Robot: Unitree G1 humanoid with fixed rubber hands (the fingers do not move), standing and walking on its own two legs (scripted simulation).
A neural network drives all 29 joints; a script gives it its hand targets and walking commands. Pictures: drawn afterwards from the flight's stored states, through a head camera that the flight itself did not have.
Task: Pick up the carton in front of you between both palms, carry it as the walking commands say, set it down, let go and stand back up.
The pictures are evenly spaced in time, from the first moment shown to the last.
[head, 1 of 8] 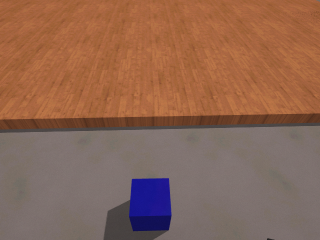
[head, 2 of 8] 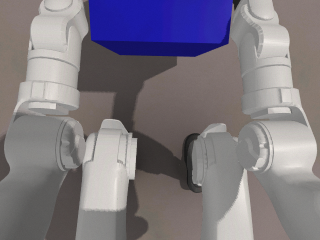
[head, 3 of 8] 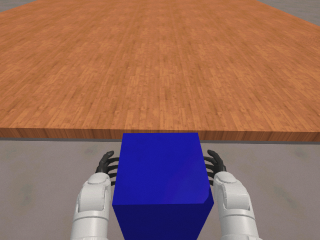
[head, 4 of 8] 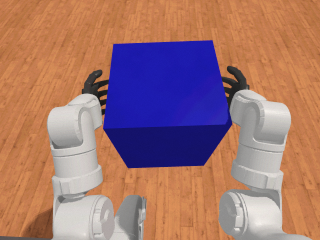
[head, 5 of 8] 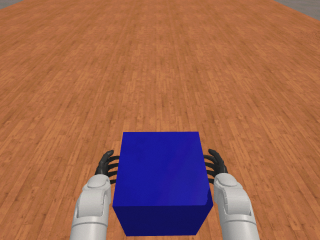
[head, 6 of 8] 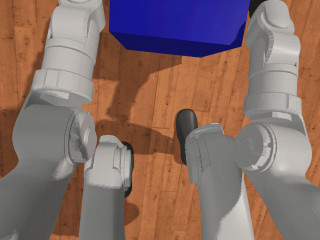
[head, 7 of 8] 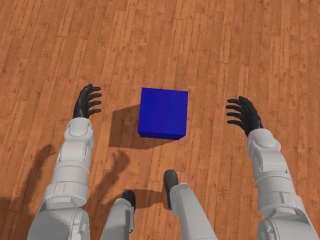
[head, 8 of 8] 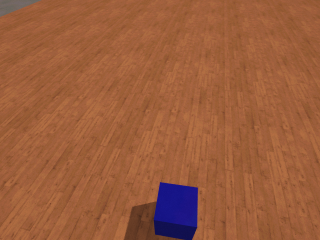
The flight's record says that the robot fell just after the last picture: no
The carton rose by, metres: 0.90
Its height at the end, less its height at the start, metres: +0.12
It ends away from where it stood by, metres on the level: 2.07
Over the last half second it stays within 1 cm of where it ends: yes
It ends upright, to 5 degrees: yes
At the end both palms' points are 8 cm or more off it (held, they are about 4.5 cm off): yes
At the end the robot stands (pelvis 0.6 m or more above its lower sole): yes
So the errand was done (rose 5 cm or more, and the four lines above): yes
